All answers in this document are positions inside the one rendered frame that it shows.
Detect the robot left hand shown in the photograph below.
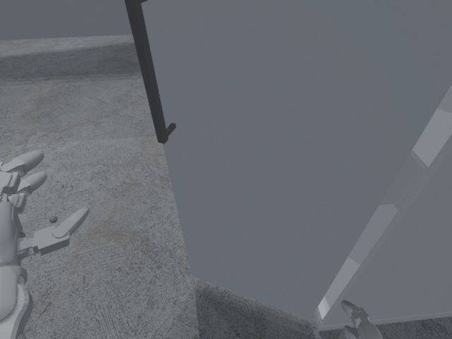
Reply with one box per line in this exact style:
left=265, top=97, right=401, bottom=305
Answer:
left=0, top=150, right=90, bottom=266

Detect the robot right hand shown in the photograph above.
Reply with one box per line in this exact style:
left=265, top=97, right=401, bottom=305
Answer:
left=339, top=300, right=383, bottom=339

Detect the handle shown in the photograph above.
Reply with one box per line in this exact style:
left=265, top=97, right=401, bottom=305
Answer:
left=125, top=0, right=176, bottom=144

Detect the left robot forearm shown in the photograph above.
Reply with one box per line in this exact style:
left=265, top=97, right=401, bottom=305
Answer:
left=0, top=265, right=33, bottom=339

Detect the fridge door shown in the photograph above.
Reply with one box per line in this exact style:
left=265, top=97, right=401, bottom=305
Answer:
left=141, top=0, right=452, bottom=319

